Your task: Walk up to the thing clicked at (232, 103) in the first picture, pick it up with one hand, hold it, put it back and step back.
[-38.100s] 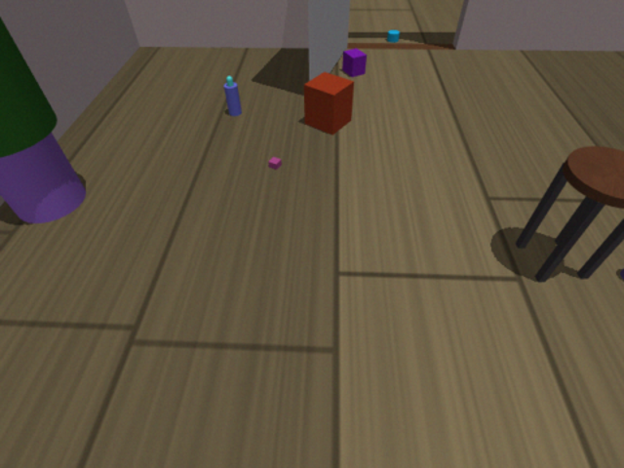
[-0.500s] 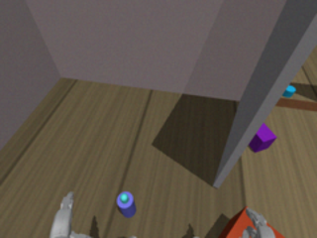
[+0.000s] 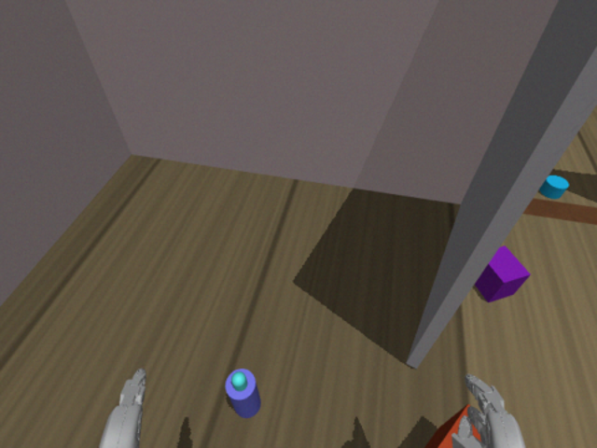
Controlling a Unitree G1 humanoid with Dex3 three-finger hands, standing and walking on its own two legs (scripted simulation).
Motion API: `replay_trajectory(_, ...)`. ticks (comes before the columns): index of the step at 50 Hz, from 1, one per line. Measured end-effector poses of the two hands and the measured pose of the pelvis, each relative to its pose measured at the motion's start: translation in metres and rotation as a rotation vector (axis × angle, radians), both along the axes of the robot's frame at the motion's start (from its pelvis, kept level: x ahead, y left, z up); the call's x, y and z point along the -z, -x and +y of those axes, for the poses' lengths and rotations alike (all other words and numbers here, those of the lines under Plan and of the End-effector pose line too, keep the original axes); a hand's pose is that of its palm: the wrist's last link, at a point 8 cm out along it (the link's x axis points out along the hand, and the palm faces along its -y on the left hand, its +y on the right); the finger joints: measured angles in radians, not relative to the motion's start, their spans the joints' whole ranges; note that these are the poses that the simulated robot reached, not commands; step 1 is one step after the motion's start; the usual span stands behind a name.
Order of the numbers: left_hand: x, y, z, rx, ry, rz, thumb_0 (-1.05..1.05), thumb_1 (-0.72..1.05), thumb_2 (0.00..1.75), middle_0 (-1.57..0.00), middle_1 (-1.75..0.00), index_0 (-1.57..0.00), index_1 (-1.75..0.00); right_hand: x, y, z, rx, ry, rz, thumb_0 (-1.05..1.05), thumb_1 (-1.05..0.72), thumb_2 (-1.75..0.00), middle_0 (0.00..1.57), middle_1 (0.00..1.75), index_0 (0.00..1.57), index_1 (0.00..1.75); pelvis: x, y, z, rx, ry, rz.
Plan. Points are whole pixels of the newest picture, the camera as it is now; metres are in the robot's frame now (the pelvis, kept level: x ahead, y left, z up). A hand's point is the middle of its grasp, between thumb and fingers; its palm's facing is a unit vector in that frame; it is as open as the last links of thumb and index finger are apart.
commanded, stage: home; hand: left
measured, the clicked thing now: (243, 391) +0.39 +0.18 -0.60
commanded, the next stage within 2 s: stand in 1.34 s
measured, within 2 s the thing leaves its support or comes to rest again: neither
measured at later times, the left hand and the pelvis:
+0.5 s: hand (177, 441) +0.17 +0.18 -0.05, palm faces +0.10 -0.95 -0.29, open 17.7 cm; pelvis +0.00 -0.01 +0.00, yaw +0 degrees
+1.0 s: hand (173, 439) +0.17 +0.18 -0.05, palm faces +0.11 -0.95 -0.28, open 17.7 cm; pelvis +0.00 +0.00 +0.00, yaw +0 degrees
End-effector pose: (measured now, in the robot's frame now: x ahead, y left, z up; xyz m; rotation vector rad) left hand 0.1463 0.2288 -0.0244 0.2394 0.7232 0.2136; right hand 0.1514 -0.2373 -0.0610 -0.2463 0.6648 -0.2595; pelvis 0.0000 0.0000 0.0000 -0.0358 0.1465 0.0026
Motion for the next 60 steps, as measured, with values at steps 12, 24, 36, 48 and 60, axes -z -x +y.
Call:
replay_trajectory(12,0.0007,-0.0008,-0.0047,0.006,-0.002,0.015,-0.01,-0.57,0.04,-0.05,-0.05,-0.05,-0.05,0.0054,0.0079,-0.0054,0.013,-0.014,0.023,0.02,-0.89,-0.9,0.21,0.3,0.21,0.3,-0.0007,-0.0007,-0.0041,0.006,-0.006,-0.001)
replay_trajectory(24,0.0004,-0.0004,-0.007,0.003,0.001,0.012,-0.01,-0.58,0.03,-0.05,-0.05,-0.05,-0.05,0.0035,0.0027,-0.0082,0.005,-0.007,0.008,0.02,-0.89,-0.9,0.21,0.3,0.21,0.3,-0.0007,-0.0007,-0.0061,0.005,-0.008,0.0)
replay_trajectory(36,0.0005,-0.0013,-0.0045,0.002,0.004,0.014,-0.01,-0.59,0.02,-0.05,-0.05,-0.05,-0.05,0.0017,-0.0008,-0.0048,-0.001,-0.006,0.001,0.02,-0.89,-0.9,0.21,0.3,0.21,0.3,-0.0012,-0.0016,-0.004,0.004,-0.006,-0.001)
replay_trajectory(48,0.0009,-0.0027,-0.0016,0.0,0.004,0.012,-0.01,-0.59,0.02,-0.05,-0.05,-0.04,-0.05,0.0032,0.0007,-0.001,0.001,-0.008,0.011,0.02,-0.89,-0.9,0.21,0.3,0.21,0.3,-0.0012,-0.0031,-0.0014,0.005,-0.004,-0.002)
replay_trajectory(60,0.0002,-0.0012,0.0005,0.002,0.001,0.009,-0.01,-0.59,0.02,-0.05,-0.05,-0.04,-0.04,0.0025,0.0035,0.0,0.003,-0.006,0.008,0.02,-0.89,-0.9,0.21,0.3,0.21,0.3,-0.0013,-0.0014,0.0002,0.005,-0.003,-0.008)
